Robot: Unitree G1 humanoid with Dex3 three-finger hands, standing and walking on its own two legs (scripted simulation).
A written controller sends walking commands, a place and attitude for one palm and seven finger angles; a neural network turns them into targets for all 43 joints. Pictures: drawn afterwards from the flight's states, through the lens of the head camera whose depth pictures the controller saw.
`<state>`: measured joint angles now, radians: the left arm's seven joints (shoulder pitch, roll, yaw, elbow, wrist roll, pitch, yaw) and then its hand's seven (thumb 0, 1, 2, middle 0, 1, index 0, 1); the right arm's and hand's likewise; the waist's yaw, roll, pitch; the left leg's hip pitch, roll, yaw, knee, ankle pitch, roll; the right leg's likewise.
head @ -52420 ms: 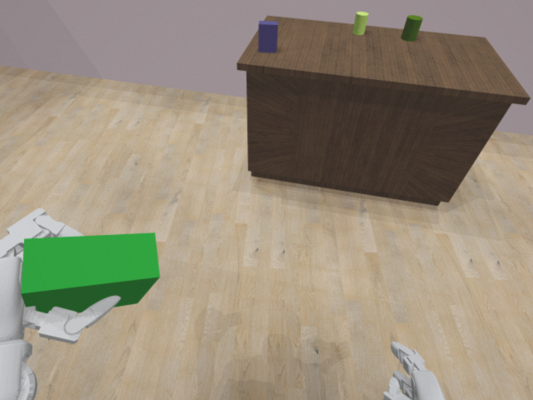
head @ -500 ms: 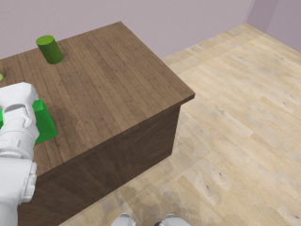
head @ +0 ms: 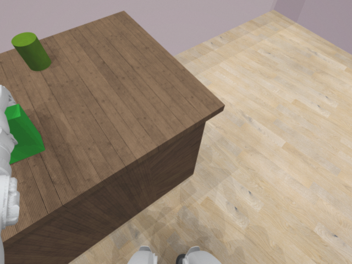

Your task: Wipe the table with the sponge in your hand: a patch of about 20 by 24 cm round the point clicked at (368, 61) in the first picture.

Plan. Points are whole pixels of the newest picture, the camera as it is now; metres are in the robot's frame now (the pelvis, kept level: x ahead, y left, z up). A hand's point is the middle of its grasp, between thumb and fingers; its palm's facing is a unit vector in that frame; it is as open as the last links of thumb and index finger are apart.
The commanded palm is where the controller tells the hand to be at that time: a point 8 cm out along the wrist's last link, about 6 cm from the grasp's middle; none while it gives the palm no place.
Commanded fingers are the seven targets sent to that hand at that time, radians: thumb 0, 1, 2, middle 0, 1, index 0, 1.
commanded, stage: wipe forward along the third lane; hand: left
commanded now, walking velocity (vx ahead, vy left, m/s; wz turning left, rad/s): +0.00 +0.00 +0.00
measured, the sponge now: (7, 144) +0.40 +0.39 +0.01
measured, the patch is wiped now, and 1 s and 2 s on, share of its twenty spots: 0.85 0.95 1.00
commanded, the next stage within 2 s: wipe back along the third lane in 0.08 s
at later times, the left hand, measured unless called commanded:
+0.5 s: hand out of the picture +0.44 +0.40 +0.06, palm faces -0.05 +0.02 -1.00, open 9.4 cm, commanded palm +0.41 +0.36 +0.08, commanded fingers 0.00 0.10 1.30 -1.20 -1.60 -1.20 -1.60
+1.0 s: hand out of the picture +0.42 +0.39 +0.06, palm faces -0.02 +0.01 -1.00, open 9.4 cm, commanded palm +0.36 +0.34 +0.08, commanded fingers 0.00 0.10 1.30 -1.20 -1.60 -1.20 -1.60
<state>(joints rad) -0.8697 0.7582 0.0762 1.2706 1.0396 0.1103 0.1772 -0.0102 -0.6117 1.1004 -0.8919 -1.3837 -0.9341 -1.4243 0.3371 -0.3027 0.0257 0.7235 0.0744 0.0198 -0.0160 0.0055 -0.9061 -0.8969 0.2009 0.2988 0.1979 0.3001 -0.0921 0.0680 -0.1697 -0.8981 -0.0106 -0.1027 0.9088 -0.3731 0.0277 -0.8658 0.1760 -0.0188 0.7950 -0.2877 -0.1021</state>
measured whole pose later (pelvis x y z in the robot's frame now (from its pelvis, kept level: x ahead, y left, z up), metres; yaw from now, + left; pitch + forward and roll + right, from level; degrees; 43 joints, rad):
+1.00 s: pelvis +0.06 +0.09 +0.03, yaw +2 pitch +12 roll -4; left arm -0.50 0.36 -0.21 0.75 0.96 0.49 0.32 0.00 -0.44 1.04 -0.71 -1.54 -0.77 -1.58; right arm 0.16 -0.24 0.01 0.68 0.08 0.18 0.05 0.01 -0.91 -0.90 0.20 0.30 0.20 0.30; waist 0.04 0.06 -0.20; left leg -0.51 -0.11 -0.07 0.68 -0.36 0.11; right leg -0.47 0.07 0.03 0.58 -0.32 -0.02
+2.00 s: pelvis +0.05 +0.04 +0.04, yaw +0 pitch +5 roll -1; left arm -0.09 0.33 -0.20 0.34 0.95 0.57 0.28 0.01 -0.44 1.04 -0.71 -1.55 -0.78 -1.55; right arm 0.10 -0.26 0.04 0.65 0.10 0.18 0.03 0.01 -0.91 -0.90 0.20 0.30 0.20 0.30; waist 0.05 0.08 -0.16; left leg -0.34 -0.06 -0.04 0.60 -0.33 0.06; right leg -0.33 0.09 0.02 0.54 -0.29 -0.05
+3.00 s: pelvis +0.04 +0.03 +0.04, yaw +1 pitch +6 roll -1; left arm -0.18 0.32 -0.19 0.44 0.97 0.55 0.26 0.00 -0.48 1.05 -0.76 -1.52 -0.83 -1.52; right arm 0.10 -0.26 0.03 0.66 0.10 0.15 -0.01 0.01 -0.91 -0.90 0.20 0.30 0.20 0.30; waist 0.07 0.07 -0.16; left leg -0.39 -0.06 -0.06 0.62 -0.33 0.05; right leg -0.38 0.09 0.01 0.57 -0.29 -0.07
